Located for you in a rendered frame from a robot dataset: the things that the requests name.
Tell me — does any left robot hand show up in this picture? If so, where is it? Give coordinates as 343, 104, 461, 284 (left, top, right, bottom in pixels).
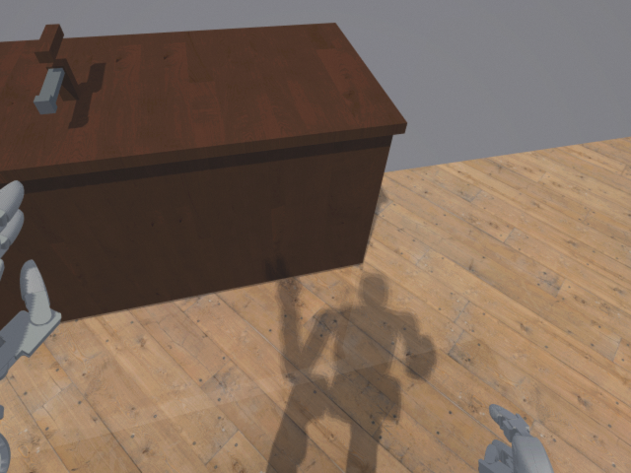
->
0, 180, 61, 380

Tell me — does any right robot hand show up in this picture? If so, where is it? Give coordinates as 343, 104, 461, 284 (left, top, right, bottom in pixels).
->
478, 404, 554, 473

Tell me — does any counter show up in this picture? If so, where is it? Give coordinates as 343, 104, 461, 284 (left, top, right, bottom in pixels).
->
0, 23, 407, 331

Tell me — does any tap lever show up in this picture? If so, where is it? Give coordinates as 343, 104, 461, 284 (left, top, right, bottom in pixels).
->
34, 68, 65, 114

